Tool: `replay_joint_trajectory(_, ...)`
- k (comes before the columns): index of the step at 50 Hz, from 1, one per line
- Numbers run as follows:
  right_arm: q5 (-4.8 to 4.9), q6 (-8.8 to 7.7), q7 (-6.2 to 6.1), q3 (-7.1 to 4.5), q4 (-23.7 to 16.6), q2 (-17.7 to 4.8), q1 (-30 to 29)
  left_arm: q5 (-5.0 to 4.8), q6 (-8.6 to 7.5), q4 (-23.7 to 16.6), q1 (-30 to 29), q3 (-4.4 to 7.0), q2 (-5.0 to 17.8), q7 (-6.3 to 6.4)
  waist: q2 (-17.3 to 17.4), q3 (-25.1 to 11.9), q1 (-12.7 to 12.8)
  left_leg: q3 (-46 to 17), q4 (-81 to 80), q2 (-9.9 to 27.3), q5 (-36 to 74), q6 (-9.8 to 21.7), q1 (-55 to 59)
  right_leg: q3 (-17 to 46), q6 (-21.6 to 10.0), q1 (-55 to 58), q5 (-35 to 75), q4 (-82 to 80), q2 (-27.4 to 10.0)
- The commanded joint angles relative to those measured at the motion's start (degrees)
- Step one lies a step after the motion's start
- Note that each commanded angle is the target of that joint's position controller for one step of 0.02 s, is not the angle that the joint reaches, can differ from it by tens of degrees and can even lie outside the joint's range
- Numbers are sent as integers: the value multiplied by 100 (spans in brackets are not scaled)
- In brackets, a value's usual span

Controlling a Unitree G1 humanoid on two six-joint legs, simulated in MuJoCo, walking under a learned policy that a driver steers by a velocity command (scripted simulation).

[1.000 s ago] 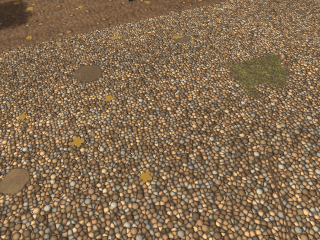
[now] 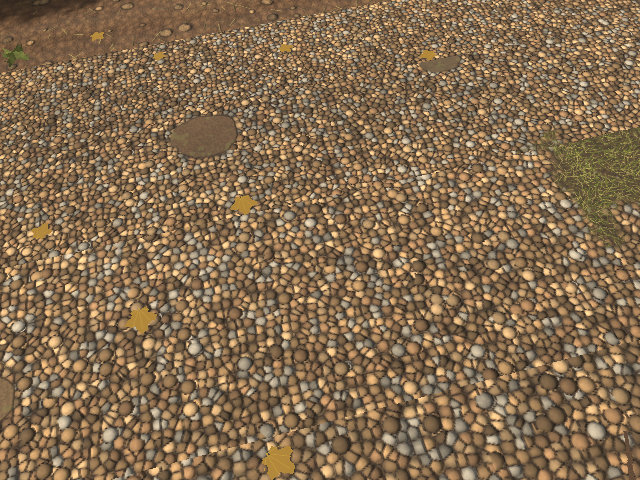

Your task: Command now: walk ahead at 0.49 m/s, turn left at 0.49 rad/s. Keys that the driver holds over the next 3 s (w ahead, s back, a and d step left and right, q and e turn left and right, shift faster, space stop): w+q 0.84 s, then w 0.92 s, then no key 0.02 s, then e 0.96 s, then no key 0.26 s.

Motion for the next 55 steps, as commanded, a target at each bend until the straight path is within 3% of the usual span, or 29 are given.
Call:
replay_joint_trajectory(1, -141, 13, 24, -85, -563, -161, 112, -35, -305, -417, -538, 141, 787, 224, -1305, -151, -68, -324, -1801, 452, 953, -3, -94, 1217, -957, 28, 3148, -2108, -1707)
replay_joint_trajectory(7, -197, 44, 383, -9, -1112, 96, -901, -215, -35, -281, -37, 250, 1122, 476, -699, -65, 213, 430, -3728, 104, 1777, 349, -39, 154, -800, 1117, 3634, -2044, -1692)
replay_joint_trajectory(11, -193, 97, 563, -144, -1431, -176, -1298, -286, 154, -261, 69, 354, 1393, 511, -579, 131, 222, 888, -4284, -221, 1135, 719, 212, -350, -547, 1600, 4475, -1603, -1664)
replay_joint_trajectory(13, -180, 75, 594, -306, -1304, -453, -556, -281, 239, -297, 12, 413, 1614, 555, -662, -384, -236, 1253, -4518, -661, 773, 942, 1394, -570, -433, 1672, 5667, -333, -1533)
replay_joint_trajectory(14, -164, 71, 537, -482, -1026, -761, 454, -257, 265, -353, -59, 372, 1540, 569, -421, -858, -750, 1110, -4865, -857, 1121, 1154, 2844, -681, -266, 1036, 5269, 1108, -1261)
replay_joint_trajectory(15, -92, 108, 403, -624, -949, -1358, 829, -37, 227, -524, 83, 245, 1096, 538, 849, -1083, -589, -1010, -5382, 251, 1046, 1684, 4062, -734, 26, -631, 1755, 3419, -498)
replay_joint_trajectory(16, -122, -4, 463, -547, -1200, -1534, 655, -94, -12, -827, 246, 104, 780, 379, 1548, -2048, -187, -4241, -6543, 1265, -247, 2668, 5249, 647, 53, -2224, -1423, 4732, 479)
replay_joint_trajectory(17, -184, -87, 485, -420, -1240, -1060, 603, -291, -191, -915, -415, 230, 1288, 284, 768, -1746, -466, -4105, -6885, 1327, -588, 2370, 5242, 1217, -76, -3012, -1126, 4779, 167)
replay_joint_trajectory(18, -231, -146, 485, -365, -1232, -945, 375, -370, -247, -999, -592, 228, 1310, 251, 451, -1070, -284, -3283, -6861, 1183, -112, 2063, 4411, 1171, -211, -2950, -636, 4266, -52)
replay_joint_trajectory(19, -234, -190, 484, -341, -1289, -862, -47, -272, -237, -927, -608, 222, 1179, 308, -265, -702, 26, -2551, -6756, 877, 637, 1782, 3514, 1149, -208, -2510, -204, 3700, -321)
replay_joint_trajectory(20, -256, -210, 471, -304, -1361, -751, -301, -172, -171, -843, -494, 266, 1200, 362, -291, -659, 215, -2020, -6684, 650, 1454, 1605, 3004, 1143, -156, -2095, 14, 3225, -479)
replay_joint_trajectory(22, -258, -231, 417, -276, -1427, -716, -443, -145, 8, -850, -389, 277, 1146, 373, -229, -734, 385, -1714, -6855, 413, 1831, 1535, 2439, 1138, -10, -1530, 302, 2751, -565)
replay_joint_trajectory(27, -225, -166, 128, -334, -1099, -967, 174, 59, 105, -1289, -1446, 150, 749, 465, -56, -652, 122, -1207, -6882, 165, 2538, 1451, 2132, 983, 283, -1435, 1745, 1213, -207)
replay_joint_trajectory(29, -260, -107, 108, -295, -1112, -879, 198, 3, 88, -1306, -1407, 155, 776, 391, 48, -857, 133, -1050, -6704, -12, 2588, 1310, 2007, 823, 268, -1065, 2316, 1196, -3)
replay_joint_trajectory(30, -364, -123, 104, -299, -1118, -884, 242, -19, 47, -1214, -1196, 212, 903, 326, 189, -1034, 162, -1291, -6527, 170, 2707, 1362, 2226, 1010, 240, -1089, 2505, 1685, -73)
replay_joint_trajectory(34, -262, -112, 139, -214, -1149, -639, 457, -76, -139, -1501, -1615, 243, 1036, 203, 106, -679, 56, -2057, -6053, 395, 2413, 1568, 3070, 1209, 80, -2145, 1592, 1636, -98)
replay_joint_trajectory(37, -221, -7, 114, -202, -1265, -687, 279, -115, -256, -1618, -1600, 279, 1114, 74, 388, -617, 75, -2239, -5673, 358, 2792, 1608, 3019, 1093, 1, -1858, 1182, 1432, 38)
replay_joint_trajectory(38, -210, 5, 94, -240, -1223, -799, 531, -151, -294, -1731, -1887, 307, 1126, 40, 393, -542, -139, -2450, -5622, 294, 2343, 1655, 3336, 1213, 6, -2252, 1295, 1271, 80)
replay_joint_trajectory(41, -60, 31, 38, -206, -1312, -769, 303, -201, -395, -1754, -1635, 407, 1236, -25, 642, -500, -6, -2752, -5154, 247, 2354, 1583, 3607, 1209, 62, -2190, 745, 778, 76)
replay_joint_trajectory(42, 75, -32, -121, -261, -1109, -781, 707, -394, -434, -1805, -1868, 473, 1334, -53, 752, -330, -294, -3400, -4721, 586, 1451, 1565, 4451, 2163, 49, -3240, 983, 731, -442)
replay_joint_trajectory(44, 150, -92, -209, -319, -826, -961, 1444, -409, -528, -2003, -2507, 471, 1320, -35, 544, 27, -802, -3724, -4384, 822, 1542, 1577, 5831, 2154, 311, -5338, 280, 922, -518)
replay_joint_trajectory(46, 70, -54, -383, -284, -925, -886, 908, -183, -524, -2136, -2833, 272, 1040, -188, -181, 356, -783, -2913, -4417, 220, 708, 1208, 4012, 1804, 286, -4032, 2620, -638, -581)
replay_joint_trajectory(47, -46, 13, -398, -237, -941, -855, 577, -60, -483, -1956, -2311, 142, 677, -297, -280, -43, -627, -2133, -4430, -339, 24, 970, 2516, 1406, 150, -1828, 3910, -1151, -266)
replay_joint_trajectory(48, -240, 38, -383, -231, -921, -907, 500, -141, -400, -1792, -1769, 167, 675, -352, -91, -312, -460, -1978, -4487, -377, -403, 910, 1627, 1286, 124, -366, 4831, -720, -224)
replay_joint_trajectory(49, -299, 48, -375, -200, -895, -828, 371, -268, -292, -1618, -1114, 239, 803, -333, 27, -294, -133, -1943, -4153, -342, -651, 844, 1146, 1395, 101, 276, 4886, -445, -361)
replay_joint_trajectory(52, -195, 10, -122, -108, -727, -730, 157, -304, -123, -883, 841, 517, 1387, -83, -267, -518, 904, -1133, -1970, -639, 127, 321, 1647, 845, 328, 1610, 4654, -1222, -462)
replay_joint_trajectory(53, -224, -77, 25, -101, -439, -588, 331, -227, -70, -606, 1593, 559, 1510, -46, -656, -768, 1273, -1016, -370, -854, -769, 71, 933, 1048, 170, 2683, 4369, -1021, -765)
replay_joint_trajectory(54, -189, -172, 134, -33, -354, -41, 524, 23, -132, -303, 2483, 446, 1729, -119, -1805, -988, 1456, -1094, 2429, -1584, -3481, -240, -371, 1394, 104, 3726, 5261, 219, -1096)
replay_joint_trajectory(55, -108, -227, 136, 81, -343, 418, 1967, 86, -106, -185, 2216, 409, 1957, -160, -4021, -1286, 366, -987, 3978, -1474, -3565, -349, -1211, 2423, 39, 3772, 6281, 183, -1410)
Next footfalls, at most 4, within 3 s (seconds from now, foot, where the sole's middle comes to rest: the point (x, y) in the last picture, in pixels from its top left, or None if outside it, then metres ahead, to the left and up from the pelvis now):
0.28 left None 0.32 0.13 -0.76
1.06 right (345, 346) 0.82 -0.01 -0.93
1.62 left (227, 297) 0.98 0.30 -0.93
2.02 right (278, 233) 1.19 0.16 -0.93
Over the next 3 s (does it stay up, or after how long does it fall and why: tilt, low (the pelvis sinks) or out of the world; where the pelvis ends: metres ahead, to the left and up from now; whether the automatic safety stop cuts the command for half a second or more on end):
stays up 1.05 0.25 -0.15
